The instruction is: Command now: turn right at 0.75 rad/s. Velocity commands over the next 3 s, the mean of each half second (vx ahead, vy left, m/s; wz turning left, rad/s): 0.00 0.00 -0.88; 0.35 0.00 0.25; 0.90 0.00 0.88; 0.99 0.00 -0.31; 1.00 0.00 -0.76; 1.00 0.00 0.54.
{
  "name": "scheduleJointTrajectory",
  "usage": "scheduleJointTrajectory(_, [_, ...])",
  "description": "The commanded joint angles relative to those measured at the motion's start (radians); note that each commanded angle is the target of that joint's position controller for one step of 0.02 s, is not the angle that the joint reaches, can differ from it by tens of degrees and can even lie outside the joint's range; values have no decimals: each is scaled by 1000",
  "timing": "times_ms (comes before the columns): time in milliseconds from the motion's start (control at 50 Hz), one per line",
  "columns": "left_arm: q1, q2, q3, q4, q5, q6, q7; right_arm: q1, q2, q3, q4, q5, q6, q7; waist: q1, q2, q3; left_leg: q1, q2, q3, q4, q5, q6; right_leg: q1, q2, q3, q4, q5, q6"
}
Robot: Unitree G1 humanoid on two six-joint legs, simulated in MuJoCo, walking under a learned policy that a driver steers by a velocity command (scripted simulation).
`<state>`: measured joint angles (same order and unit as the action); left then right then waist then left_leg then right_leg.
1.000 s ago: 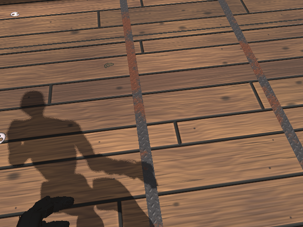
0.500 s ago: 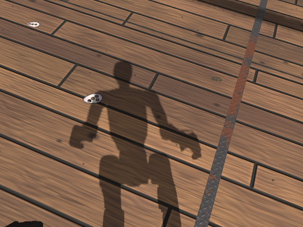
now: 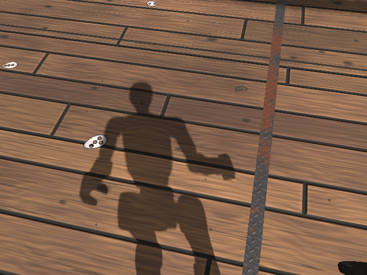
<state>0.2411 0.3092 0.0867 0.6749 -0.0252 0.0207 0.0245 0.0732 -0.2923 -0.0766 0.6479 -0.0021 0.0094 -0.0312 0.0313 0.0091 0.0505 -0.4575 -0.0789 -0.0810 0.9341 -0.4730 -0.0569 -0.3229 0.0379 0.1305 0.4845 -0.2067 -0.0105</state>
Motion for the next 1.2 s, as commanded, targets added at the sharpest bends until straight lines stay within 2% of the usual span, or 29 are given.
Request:
scheduleJointTrajectory(20, [-79,175,58,-104,-3,16,22,-14,-29,-7,-62,13,-28,17,-26,-157,-194,-2,-17,-12,-181,75,-14,198,-181,286,-94,353,-175])
scheduleJointTrajectory(80, [-98,182,65,-123,-10,27,16,45,-64,-21,-39,17,-35,31,-33,-197,-192,127,-31,-6,-365,151,-5,124,-164,352,-95,254,-157])
scheduleJointTrajectory(120, [-125,158,57,-135,-21,30,16,123,-96,-41,-8,16,-38,29,-71,-181,-183,299,9,-1,-579,305,22,20,-107,347,-50,76,-98])
scheduleJointTrajectory(140, [-74,105,41,-131,-11,31,12,146,-162,-58,-11,4,-33,19,-48,-49,-200,428,202,-171,-634,262,92,-115,-30,270,103,-209,-44])
scheduleJointTrajectory(160, [-31,72,35,-148,-5,22,8,89,-226,-64,-31,-35,-24,16,6,239,-154,397,420,-467,-693,272,236,-307,105,83,351,-417,6])
scheduleJointTrajectory(180, [-17,157,57,-143,8,10,4,44,-188,-54,-56,-62,-34,18,17,222,-111,306,500,-505,-711,291,308,-335,-1,66,553,-389,38])
scheduleJointTrajectory(200, [-16,209,73,-119,3,12,1,-12,-125,-37,-72,-51,-38,10,26,143,-80,260,439,-377,-699,269,288,-322,-35,36,634,-309,53])
scheduleJointTrajectory(240, [9,181,71,-86,8,28,2,-60,-93,-26,-80,-20,-36,-11,26,99,-58,261,324,-188,-676,282,231,-342,-59,-4,741,-179,87])
scheduleJointTrajectory(280, [-26,139,53,-108,-2,33,-7,-20,-95,-21,-72,-19,-32,-26,-8,103,-49,275,301,-69,-676,391,243,-368,-87,-60,766,-119,115])
scheduleJointTrajectory(360, [-129,95,28,-169,-4,30,-22,96,-136,-34,-41,-29,-16,-29,-84,109,-82,430,357,-10,-668,483,291,-415,-132,-97,615,-115,145])
scheduleJointTrajectory(460, [-140,77,18,-183,3,39,-44,69,-186,-58,-34,-14,-12,-2,-77,125,-102,417,396,119,-643,567,279,-271,-147,-161,417,-126,115])
scheduleJointTrajectory(520, [-147,70,17,-189,8,51,-46,87,-201,-65,-12,16,-19,22,-72,138,-123,390,402,138,-580,671,263,-125,-94,-192,259,-180,71])
scheduleJointTrajectory(560, [-85,59,18,-167,11,53,-44,66,-191,-56,2,48,-21,32,-19,131,-144,372,383,144,-489,678,224,27,-50,-194,14,-70,15])
scheduleJointTrajectory(580, [-30,82,24,-141,18,50,-37,99,-141,-34,27,51,-24,38,3,76,-162,282,346,179,-418,618,165,203,-43,-166,-147,113,-18])
scheduleJointTrajectory(600, [28,137,29,-130,27,41,-21,124,-51,7,22,1,-33,46,-6,-97,-247,99,274,234,-277,311,71,463,-211,30,-129,499,-50])
scheduleJointTrajectory(620, [-48,145,7,-148,60,23,-11,149,5,35,8,-32,-36,54,-45,-293,-270,-51,200,206,-155,-156,-13,462,-447,213,-84,727,-231])
scheduleJointTrajectory(640, [-47,60,-12,-136,75,4,-19,111,-86,8,27,-7,-24,46,12,-176,-299,-3,215,98,-50,-200,-38,365,-436,153,-88,662,-301])
scheduleJointTrajectory(660, [4,130,16,-96,52,-5,-20,100,-144,-10,18,24,-17,47,34,-200,-247,-116,173,119,70,-192,-30,408,-393,116,-140,343,-288])
scheduleJointTrajectory(680, [47,175,36,-65,25,-12,-17,93,-165,-24,26,38,-15,45,60,-178,-201,-215,182,96,146,-125,-5,410,-372,120,-210,-118,-249])
scheduleJointTrajectory(700, [29,177,36,-53,8,-23,-13,76,-182,-33,23,40,-10,41,57,-205,-120,-282,188,66,172,-43,14,363,-372,138,-273,-372,-210])
scheduleJointTrajectory(720, [11,155,26,-48,10,-38,-8,79,-180,-38,27,44,-8,41,45,-210,-59,-311,188,42,190,50,25,317,-368,135,-331,-455,-182])
scheduleJointTrajectory(780, [-5,74,7,-31,34,-92,-2,124,-128,-38,49,45,-26,37,9,-169,-19,-389,191,3,242,252,41,350,-363,33,-388,-365,-129])
scheduleJointTrajectory(820, [8,56,8,-14,38,-112,-1,133,-99,-36,53,44,-34,35,1,-135,-13,-430,202,-5,255,322,40,377,-358,-51,-394,-286,-113])
scheduleJointTrajectory(940, [40,75,20,33,43,-122,-1,125,-54,-23,15,42,-26,48,-23,-85,69,-507,232,9,221,431,27,351,-377,-213,-427,-182,-121])
scheduleJointTrajectory(1080, [81,125,36,76,32,-102,-16,-2,-22,13,-49,53,-31,91,5,-46,176,-473,263,126,2,441,121,435,-370,-424,-430,1,-94])
scheduleJointTrajectory(1100, [68,136,39,75,29,-95,-21,-5,-25,15,-53,56,-32,96,-4,-42,177,-421,251,159,-43,416,143,439,-358,-461,-408,104,-87])
scheduleJointTrajectory(1140, [42,190,51,68,15,-79,-28,45,-63,3,-54,61,-29,93,-52,-89,110,-216,167,267,-72,323,184,438,-347,-501,-277,646,-81])
scheduleJointTrajectory(1180, [6,249,62,58,-12,-67,-36,276,-165,-48,-20,79,-11,80,-197,-161,-51,139,49,321,-53,188,237,394,-349,-497,79,1113,-76])
scheduleJointTrajectory(1200, [-17,238,54,45,-20,-73,-39,499,-259,-100,37,78,-4,67,-315,-119,-174,513,-8,277,-147,228,288,219,-311,-479,393,1040,-47])
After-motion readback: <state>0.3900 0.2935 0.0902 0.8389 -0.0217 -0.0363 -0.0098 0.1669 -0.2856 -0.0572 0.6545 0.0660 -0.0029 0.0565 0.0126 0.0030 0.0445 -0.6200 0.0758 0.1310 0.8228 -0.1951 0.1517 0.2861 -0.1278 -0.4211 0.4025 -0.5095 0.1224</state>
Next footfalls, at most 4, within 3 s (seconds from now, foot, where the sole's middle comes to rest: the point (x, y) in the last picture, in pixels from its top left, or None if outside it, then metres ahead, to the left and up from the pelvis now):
0.14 left None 0.08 0.12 -0.78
0.60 right None -0.02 -0.14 -0.78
1.20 left None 0.42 0.02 -0.78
1.70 right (216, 161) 0.90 -0.06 -0.78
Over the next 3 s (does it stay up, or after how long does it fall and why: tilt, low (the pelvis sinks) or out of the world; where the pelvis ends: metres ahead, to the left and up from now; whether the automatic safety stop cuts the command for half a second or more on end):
stays up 1.81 -0.18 -0.03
